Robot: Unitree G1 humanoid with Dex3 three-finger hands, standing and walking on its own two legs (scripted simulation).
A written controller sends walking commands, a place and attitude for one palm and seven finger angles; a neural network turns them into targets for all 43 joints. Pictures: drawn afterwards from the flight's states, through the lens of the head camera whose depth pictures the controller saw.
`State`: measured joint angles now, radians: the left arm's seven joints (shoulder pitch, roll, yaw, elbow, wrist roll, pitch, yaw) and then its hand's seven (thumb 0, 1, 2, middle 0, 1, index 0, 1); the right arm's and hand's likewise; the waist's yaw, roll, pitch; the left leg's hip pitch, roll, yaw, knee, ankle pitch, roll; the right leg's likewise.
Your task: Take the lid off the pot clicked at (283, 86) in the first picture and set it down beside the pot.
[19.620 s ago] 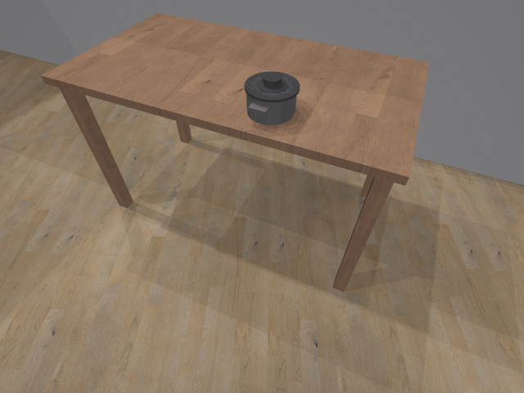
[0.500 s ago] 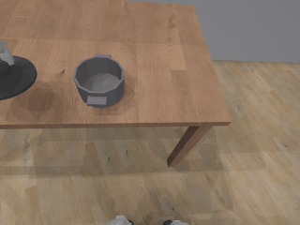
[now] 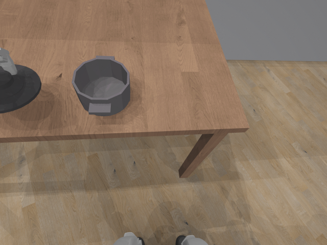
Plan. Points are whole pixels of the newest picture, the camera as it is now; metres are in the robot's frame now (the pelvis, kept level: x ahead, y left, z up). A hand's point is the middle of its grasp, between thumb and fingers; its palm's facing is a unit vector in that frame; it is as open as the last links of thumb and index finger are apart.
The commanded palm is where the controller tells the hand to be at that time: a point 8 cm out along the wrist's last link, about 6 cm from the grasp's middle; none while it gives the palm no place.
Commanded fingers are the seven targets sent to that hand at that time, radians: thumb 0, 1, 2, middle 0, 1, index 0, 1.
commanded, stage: lower the lid onto the table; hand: left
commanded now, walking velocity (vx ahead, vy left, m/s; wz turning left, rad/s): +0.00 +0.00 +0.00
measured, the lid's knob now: out of the picture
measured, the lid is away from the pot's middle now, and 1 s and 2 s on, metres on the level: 0.23 0.24 0.24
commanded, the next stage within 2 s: open the fingers wide in 0.86 s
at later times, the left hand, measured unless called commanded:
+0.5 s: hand out of the picture +0.46 +0.38 +0.06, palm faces -0.49 -0.12 -0.86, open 8.7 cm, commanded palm +0.54 +0.37 +0.11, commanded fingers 0.00 0.64 1.01 -0.88 -1.19 -0.64 -0.97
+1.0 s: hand out of the picture +0.46 +0.38 +0.03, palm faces -0.47 -0.14 -0.87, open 8.7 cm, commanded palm +0.49 +0.35 +0.08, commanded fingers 0.00 0.60 0.96 -0.84 -1.17 -0.62 -0.98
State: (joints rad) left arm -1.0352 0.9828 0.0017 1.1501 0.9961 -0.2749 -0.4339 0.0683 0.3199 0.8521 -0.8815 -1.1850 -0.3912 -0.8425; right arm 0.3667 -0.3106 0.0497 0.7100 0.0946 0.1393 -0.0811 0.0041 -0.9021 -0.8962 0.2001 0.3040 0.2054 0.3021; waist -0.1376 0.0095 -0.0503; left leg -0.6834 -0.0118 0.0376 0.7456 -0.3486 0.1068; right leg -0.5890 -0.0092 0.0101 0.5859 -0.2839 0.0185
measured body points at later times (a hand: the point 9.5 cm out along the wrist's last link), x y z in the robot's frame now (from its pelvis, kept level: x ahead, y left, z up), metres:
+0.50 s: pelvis +0.00 +0.00 -0.01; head +0.14 +0.05 +0.42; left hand +0.49 +0.38 +0.11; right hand -0.01 -0.29 -0.11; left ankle +0.00 +0.04 -0.71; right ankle -0.01 -0.19 -0.71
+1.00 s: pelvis -0.01 +0.00 -0.03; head +0.14 +0.05 +0.40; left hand +0.48 +0.38 +0.08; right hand -0.03 -0.28 -0.12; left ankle +0.00 +0.04 -0.71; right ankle -0.01 -0.19 -0.71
